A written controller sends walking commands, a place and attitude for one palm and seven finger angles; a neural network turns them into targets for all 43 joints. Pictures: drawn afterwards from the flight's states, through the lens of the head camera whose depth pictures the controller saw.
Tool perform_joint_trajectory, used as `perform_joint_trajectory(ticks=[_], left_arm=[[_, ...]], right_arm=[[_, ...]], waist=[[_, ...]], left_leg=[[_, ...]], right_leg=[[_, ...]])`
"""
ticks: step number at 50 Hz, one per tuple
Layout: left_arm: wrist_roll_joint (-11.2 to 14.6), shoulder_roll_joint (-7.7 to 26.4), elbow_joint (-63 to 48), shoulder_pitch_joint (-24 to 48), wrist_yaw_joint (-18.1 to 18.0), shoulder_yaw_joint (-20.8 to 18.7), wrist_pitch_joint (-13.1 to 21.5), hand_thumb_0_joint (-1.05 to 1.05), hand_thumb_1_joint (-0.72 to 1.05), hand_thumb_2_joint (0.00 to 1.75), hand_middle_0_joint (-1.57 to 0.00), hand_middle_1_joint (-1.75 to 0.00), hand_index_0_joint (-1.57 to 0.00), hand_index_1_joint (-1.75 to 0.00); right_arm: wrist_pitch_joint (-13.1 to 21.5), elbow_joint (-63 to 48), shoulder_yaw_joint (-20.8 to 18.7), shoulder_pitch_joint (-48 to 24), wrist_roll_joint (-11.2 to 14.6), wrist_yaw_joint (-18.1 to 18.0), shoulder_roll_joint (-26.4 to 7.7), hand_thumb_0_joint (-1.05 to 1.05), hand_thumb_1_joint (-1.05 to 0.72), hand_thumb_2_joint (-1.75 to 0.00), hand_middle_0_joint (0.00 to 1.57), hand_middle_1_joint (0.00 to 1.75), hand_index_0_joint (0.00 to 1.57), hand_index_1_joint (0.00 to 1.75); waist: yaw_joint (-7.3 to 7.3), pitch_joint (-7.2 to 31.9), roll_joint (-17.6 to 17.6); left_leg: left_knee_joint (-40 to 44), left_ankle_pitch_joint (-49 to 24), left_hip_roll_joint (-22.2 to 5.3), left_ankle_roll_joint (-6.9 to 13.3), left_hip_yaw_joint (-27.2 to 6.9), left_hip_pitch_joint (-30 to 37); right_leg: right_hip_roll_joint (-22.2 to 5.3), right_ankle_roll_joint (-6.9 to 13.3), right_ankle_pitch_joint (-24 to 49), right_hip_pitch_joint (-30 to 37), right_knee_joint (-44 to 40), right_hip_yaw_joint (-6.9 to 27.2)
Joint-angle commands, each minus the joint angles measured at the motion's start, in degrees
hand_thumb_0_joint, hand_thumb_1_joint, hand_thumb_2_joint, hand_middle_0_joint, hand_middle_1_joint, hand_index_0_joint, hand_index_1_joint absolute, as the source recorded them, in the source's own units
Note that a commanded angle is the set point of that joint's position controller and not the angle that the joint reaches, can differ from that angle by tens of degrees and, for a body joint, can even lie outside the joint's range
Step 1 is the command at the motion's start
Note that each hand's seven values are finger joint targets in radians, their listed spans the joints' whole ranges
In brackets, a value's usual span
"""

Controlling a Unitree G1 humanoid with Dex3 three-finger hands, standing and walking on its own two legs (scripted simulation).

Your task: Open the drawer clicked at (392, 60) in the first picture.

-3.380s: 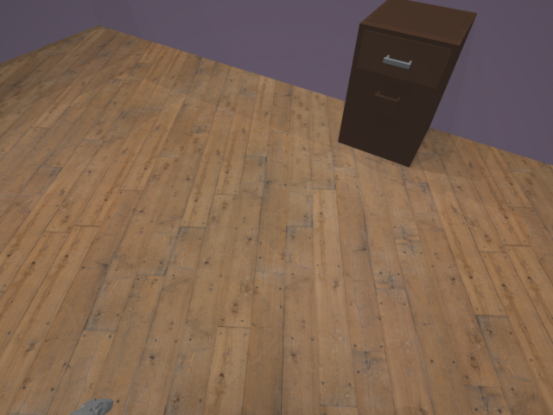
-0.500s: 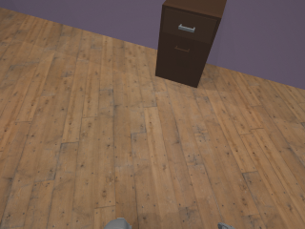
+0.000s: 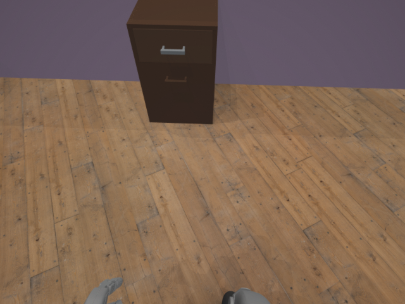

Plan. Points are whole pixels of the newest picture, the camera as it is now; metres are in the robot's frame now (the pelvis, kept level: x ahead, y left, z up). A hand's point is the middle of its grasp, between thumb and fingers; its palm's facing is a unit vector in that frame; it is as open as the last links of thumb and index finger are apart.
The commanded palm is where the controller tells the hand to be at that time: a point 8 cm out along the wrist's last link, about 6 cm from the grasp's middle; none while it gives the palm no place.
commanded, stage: walk to a spot facing it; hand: left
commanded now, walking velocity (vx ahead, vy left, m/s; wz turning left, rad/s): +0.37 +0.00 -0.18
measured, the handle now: (173, 49) +1.25 +0.14 -0.20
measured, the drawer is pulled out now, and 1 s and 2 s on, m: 0.00 0.00 0.00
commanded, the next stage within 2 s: turn to face it in 0.72 s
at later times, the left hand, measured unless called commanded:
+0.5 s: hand (113, 283) +0.20 +0.22 -0.18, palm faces +0.01 -0.99 -0.14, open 7.3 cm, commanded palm none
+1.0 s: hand (162, 148) +0.59 +0.13 -0.16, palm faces -0.25 -0.94 -0.23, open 7.4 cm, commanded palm none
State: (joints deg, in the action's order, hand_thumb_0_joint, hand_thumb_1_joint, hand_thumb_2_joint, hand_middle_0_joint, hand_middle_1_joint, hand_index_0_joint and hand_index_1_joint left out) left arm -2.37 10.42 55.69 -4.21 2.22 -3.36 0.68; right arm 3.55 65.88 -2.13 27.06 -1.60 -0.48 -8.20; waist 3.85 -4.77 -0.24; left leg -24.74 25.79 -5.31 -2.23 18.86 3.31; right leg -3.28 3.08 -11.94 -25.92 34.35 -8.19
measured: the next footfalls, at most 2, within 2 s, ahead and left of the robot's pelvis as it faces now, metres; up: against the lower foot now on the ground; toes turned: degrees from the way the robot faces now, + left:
right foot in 0.02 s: +0.15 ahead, -0.11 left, +0.00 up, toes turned -9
left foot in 0.44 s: +0.33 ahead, +0.14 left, +0.00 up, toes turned +9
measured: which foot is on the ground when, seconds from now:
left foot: down 0.00-0.02, up 0.04-0.42, down 0.44-0.94, up 0.96-1.00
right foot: up 0.00-0.00, down 0.02-0.46, up 0.48-0.92, down 0.94-1.00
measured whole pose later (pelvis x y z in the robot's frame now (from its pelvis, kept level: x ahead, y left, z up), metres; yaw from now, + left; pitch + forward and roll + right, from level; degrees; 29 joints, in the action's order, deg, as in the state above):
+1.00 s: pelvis +0.43 -0.02 -0.01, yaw -13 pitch -2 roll +0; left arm -1.5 10.4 56.3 -5.2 0.4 -3.0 3.6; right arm 0.8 65.8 -2.5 22.6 0.0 -0.8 -8.1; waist 2.7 -7.1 -1.8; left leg -61.4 31.1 -8.5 -2.0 7.9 -12.5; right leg -3.0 4.0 -12.2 -24.9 39.2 -9.3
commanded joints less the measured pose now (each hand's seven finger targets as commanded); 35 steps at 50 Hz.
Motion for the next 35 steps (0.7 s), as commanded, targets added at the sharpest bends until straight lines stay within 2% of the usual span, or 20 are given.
perform_joint_trajectory(ticks=[1, 2, 4, 6, 8, 11, 13, 16, 18, 19, 20, 21, 22, 23, 24, 26, 28, 30, 33, 35], left_arm=[[0.78, 15.86, 4.83, -27.17, -2.21, -3.99, 2.75, 0.00, 0.90, 0.90, -0.20, -0.30, -0.20, -0.30], [1.95, 17.12, 4.99, -25.76, -2.51, -4.12, 2.41, 0.00, 0.90, 0.90, -0.20, -0.30, -0.20, -0.30], [1.74, 11.35, 2.93, -16.45, -2.76, -2.53, 2.53, 0.00, 0.90, 0.90, -0.20, -0.30, -0.20, -0.30], [1.26, 7.00, 2.52, -11.61, -3.03, -1.25, 3.17, 0.00, 0.90, 0.90, -0.20, -0.30, -0.20, -0.30], [0.82, 5.00, 2.39, -11.08, -3.05, -1.10, 3.65, 0.00, 0.90, 0.90, -0.20, -0.30, -0.20, -0.30], [0.88, 6.03, 2.93, -11.19, -2.77, -0.96, 3.94, 0.00, 0.90, 0.90, -0.20, -0.30, -0.20, -0.30], [0.99, 6.91, 3.51, -12.59, -2.46, -0.87, 3.98, 0.00, 0.90, 0.90, -0.20, -0.30, -0.20, -0.30], [0.79, 8.37, 4.39, -14.12, -2.29, -1.15, 3.76, 0.00, 0.90, 0.90, -0.20, -0.30, -0.20, -0.30], [0.89, 9.18, 4.64, -14.55, -2.25, -1.32, 3.50, 0.00, 0.90, 0.90, -0.20, -0.30, -0.20, -0.30], [1.01, 9.38, 4.81, -14.60, -2.24, -1.38, 3.33, 0.00, 0.90, 0.90, -0.20, -0.30, -0.20, -0.30], [1.21, 9.25, 4.78, -14.31, -2.22, -1.46, 3.13, 0.00, 0.90, 0.90, -0.20, -0.30, -0.20, -0.30], [1.30, 7.49, 4.44, -14.50, -1.99, -1.24, 3.09, 0.00, 0.90, 0.90, -0.20, -0.30, -0.20, -0.30], [1.83, 3.92, 3.08, -15.73, -1.50, -0.77, 2.93, 0.00, 0.90, 0.90, -0.20, -0.30, -0.20, -0.30], [1.36, 4.65, 1.30, -12.84, -1.75, -0.46, 3.09, 0.00, 0.90, 0.90, -0.20, -0.30, -0.20, -0.30], [1.23, 5.30, 1.17, -9.84, -1.78, -0.73, 2.93, 0.00, 0.90, 0.90, -0.20, -0.30, -0.20, -0.30], [0.88, 4.27, 2.38, -9.82, -0.82, -0.83, 2.47, 0.00, 0.90, 0.90, -0.20, -0.30, -0.20, -0.30], [0.58, 2.07, 3.49, -12.94, -0.78, -0.74, 1.18, 0.00, 0.90, 0.90, -0.20, -0.30, -0.20, -0.30], [0.55, 1.28, 3.57, -13.77, -0.80, -0.76, 0.08, 0.00, 0.90, 0.90, -0.20, -0.30, -0.20, -0.30], [0.52, 0.77, 1.70, -10.57, -0.53, -1.12, -0.72, 0.00, 0.90, 0.90, -0.20, -0.30, -0.20, -0.30], [0.46, 0.63, -0.07, -7.15, -0.25, -1.23, -1.00, 0.00, 0.90, 0.90, -0.20, -0.30, -0.20, -0.30]], right_arm=[[1.37, -5.77, -0.39, 0.54, 1.58, 0.04, -4.41, 0.00, -0.90, -0.90, 0.20, 0.30, 0.20, 0.30], [1.19, -6.76, -0.88, -4.85, 1.66, -0.15, -6.54, 0.00, -0.90, -0.90, 0.20, 0.30, 0.20, 0.30], [0.62, -7.42, -1.26, -9.35, 0.81, -0.01, -5.55, 0.00, -0.90, -0.90, 0.20, 0.30, 0.20, 0.30], [-0.79, -5.76, -1.13, -6.40, 0.09, 0.28, -3.42, 0.00, -0.90, -0.90, 0.20, 0.30, 0.20, 0.30], [-1.89, -4.97, -1.18, -3.18, -0.20, 0.52, -1.90, 0.00, -0.90, -0.90, 0.20, 0.30, 0.20, 0.30], [-2.05, -6.68, -1.20, -6.45, 0.02, 1.34, -1.59, 0.00, -0.90, -0.90, 0.20, 0.30, 0.20, 0.30], [-1.64, -8.28, -1.14, -10.56, 0.06, 1.89, -2.29, 0.00, -0.90, -0.90, 0.20, 0.30, 0.20, 0.30], [-0.78, -10.08, -1.20, -15.37, 0.24, 2.35, -3.58, 0.00, -0.90, -0.90, 0.20, 0.30, 0.20, 0.30], [-0.36, -10.49, -1.24, -15.95, 0.25, 2.36, -4.60, 0.00, -0.90, -0.90, 0.20, 0.30, 0.20, 0.30], [-0.09, -10.06, -1.31, -14.79, 0.22, 2.21, -5.50, 0.00, -0.90, -0.90, 0.20, 0.30, 0.20, 0.30], [0.23, -8.83, -1.61, -11.12, 0.07, 1.87, -6.64, 0.00, -0.90, -0.90, 0.20, 0.30, 0.20, 0.30], [0.69, -6.69, -2.39, -4.00, -0.17, 1.26, -9.96, 0.00, -0.90, -0.90, 0.20, 0.30, 0.20, 0.30], [1.01, -5.15, -3.93, 3.39, -1.14, 0.66, -16.59, 0.00, -0.90, -0.90, 0.20, 0.30, 0.20, 0.30], [0.40, -4.23, -3.87, 6.24, -0.79, 0.31, -17.69, 0.00, -0.90, -0.90, 0.20, 0.30, 0.20, 0.30], [0.28, -4.81, -3.16, 2.28, -0.27, -0.20, -15.11, 0.00, -0.90, -0.90, 0.20, 0.30, 0.20, 0.30], [0.88, -7.09, -1.84, -5.29, -0.16, -0.29, -10.18, 0.00, -0.90, -0.90, 0.20, 0.30, 0.20, 0.30], [1.49, -7.09, -1.28, -7.39, -0.07, -0.56, -8.29, 0.00, -0.90, -0.90, 0.20, 0.30, 0.20, 0.30], [1.73, -6.75, -1.26, -7.52, 0.25, -0.69, -7.60, 0.00, -0.90, -0.90, 0.20, 0.30, 0.20, 0.30], [1.77, -5.82, -1.68, -6.14, 0.38, -0.80, -7.42, 0.00, -0.90, -0.90, 0.20, 0.30, 0.20, 0.30], [1.54, -5.54, -1.92, -5.12, 0.41, -0.78, -7.48, 0.00, -0.90, -0.90, 0.20, 0.30, 0.20, 0.30]], waist=[[-12.11, 19.31, 13.34], [-12.59, 18.53, 8.73], [-8.50, 6.81, 2.68], [-4.18, 3.11, 2.24], [-1.83, 3.27, 4.65], [-2.11, 2.03, 6.61], [-3.31, 1.29, 7.24], [-4.50, 0.37, 7.72], [-4.17, -0.20, 6.61], [-3.28, 0.17, 4.91], [-1.31, 1.48, 2.76], [1.61, 4.80, -4.50], [3.60, 9.02, -18.70], [4.60, 9.42, -22.24], [3.63, 5.55, -15.62], [-0.25, 0.08, -5.48], [-2.99, 1.06, -5.61], [-3.90, 1.06, -6.58], [-4.12, -1.10, -5.26], [-3.34, -2.37, -5.74]], left_leg=[[-47.34, 4.03, 1.37, 0.29, -4.65, -36.73], [-53.84, 6.02, -0.33, 1.79, -13.22, -39.28], [-53.47, -3.19, -4.57, 1.80, -17.24, -42.05], [-45.88, -6.53, -5.99, 1.22, -16.57, -35.15], [-39.27, -7.94, -5.71, 0.16, -14.93, -31.81], [-29.55, -11.20, -5.25, -0.47, -13.75, -31.61], [-22.87, -12.96, -4.44, -0.44, -12.86, -31.33], [-15.73, -12.77, -3.35, 0.17, -11.96, -29.71], [-11.53, -12.98, -2.05, 0.55, -10.39, -26.31], [-8.56, -13.28, -1.12, 0.67, -9.24, -22.30], [-5.15, -13.88, 0.06, 0.97, -8.25, -14.87], [-1.64, -11.82, -2.58, 2.46, -12.91, -3.97], [5.17, -7.60, -17.03, 7.59, -31.89, 5.47], [12.50, -2.97, -22.89, 10.24, -41.66, 5.20], [13.17, -1.27, -23.38, 11.02, -40.13, 0.00], [14.10, -3.86, -19.94, 9.32, -29.98, -8.02], [14.04, -11.79, -16.46, 7.60, -20.21, -11.43], [14.56, -16.68, -14.72, 7.51, -14.59, -11.65], [15.19, -21.75, -14.64, 8.15, -10.36, -9.79], [15.09, -22.50, -14.29, 8.13, -7.84, -8.92]], right_leg=[[-22.44, 13.57, 12.66, 47.72, -10.44, 35.48], [-23.34, 14.98, 11.54, 42.32, -14.88, 36.41], [-19.26, 11.05, 4.48, 27.26, -18.07, 27.52], [-14.91, 7.68, 3.28, 14.92, -21.19, 18.55], [-12.14, 6.56, 3.69, 10.07, -22.04, 12.90], [-10.72, 6.65, 1.04, 9.59, -23.57, 11.43], [-10.13, 6.34, -1.23, 10.94, -23.46, 11.28], [-11.23, 5.86, -2.54, 13.69, -22.03, 12.58], [-10.98, 5.18, -1.15, 14.82, -20.16, 12.42], [-10.28, 4.47, 0.38, 14.58, -17.83, 11.61], [-8.42, 3.42, 3.43, 12.17, -12.21, 9.65], [-5.07, 1.73, 6.42, 7.20, 0.03, 7.14], [1.71, -1.43, -7.80, -3.98, 18.60, 0.61], [3.52, -1.51, -20.70, -10.13, 31.22, 4.52], [0.03, -0.93, -17.14, -13.02, 37.21, 7.61], [-3.61, -1.42, -8.99, -13.06, 37.54, 8.49], [-4.07, -2.37, -5.05, -9.00, 35.06, 8.07], [-4.29, -3.14, -2.02, -8.75, 32.51, 7.15], [-4.94, -4.20, 1.26, -11.91, 27.56, 5.70], [-5.09, -4.51, 2.79, -12.28, 21.82, 4.09]])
